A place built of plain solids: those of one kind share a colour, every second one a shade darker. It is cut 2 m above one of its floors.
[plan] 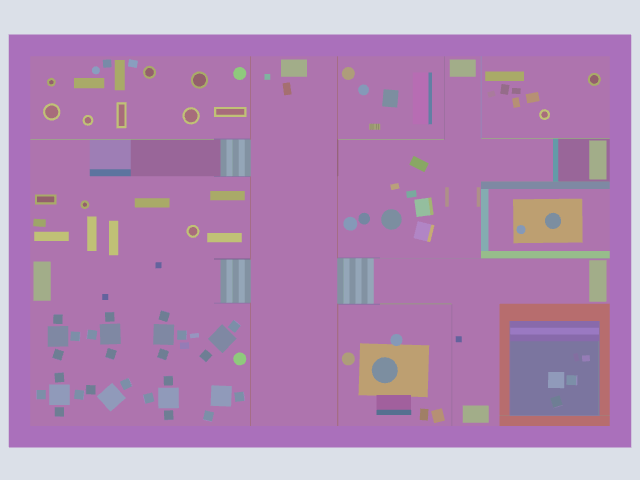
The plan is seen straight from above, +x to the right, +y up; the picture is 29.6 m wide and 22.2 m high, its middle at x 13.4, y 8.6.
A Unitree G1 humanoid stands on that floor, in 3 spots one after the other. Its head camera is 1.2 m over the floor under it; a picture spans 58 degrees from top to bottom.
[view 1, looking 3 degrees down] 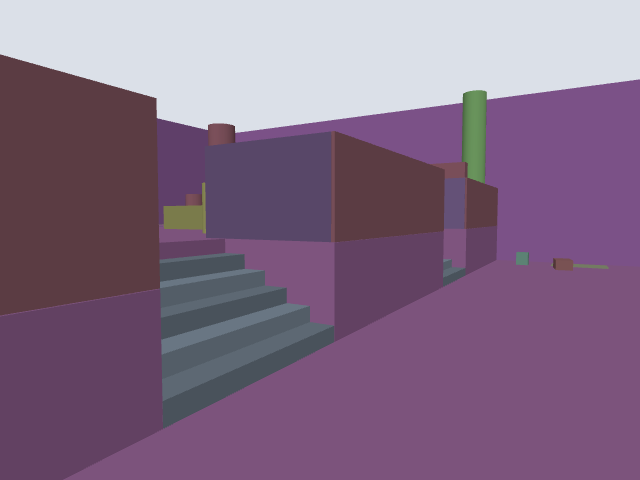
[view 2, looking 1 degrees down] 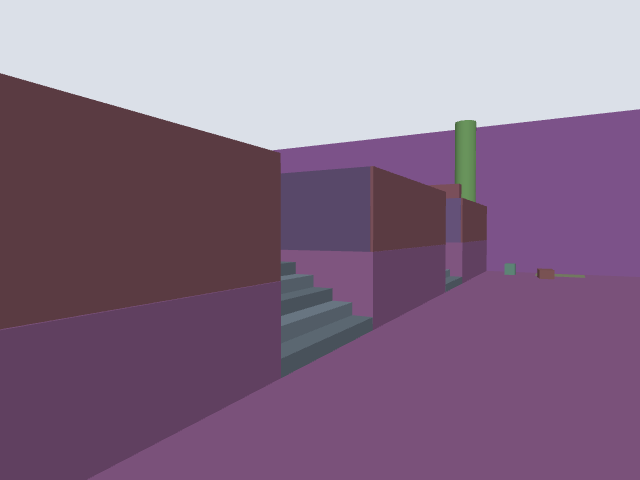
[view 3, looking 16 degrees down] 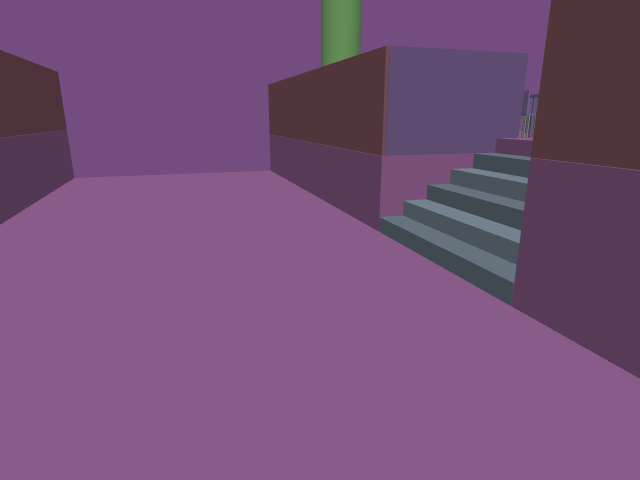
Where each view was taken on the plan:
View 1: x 12.20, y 4.10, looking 121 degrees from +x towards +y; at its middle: rail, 4.21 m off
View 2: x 12.20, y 2.75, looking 119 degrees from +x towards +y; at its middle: rail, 5.66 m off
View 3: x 12.20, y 9.80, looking -108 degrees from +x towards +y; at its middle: floor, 4.35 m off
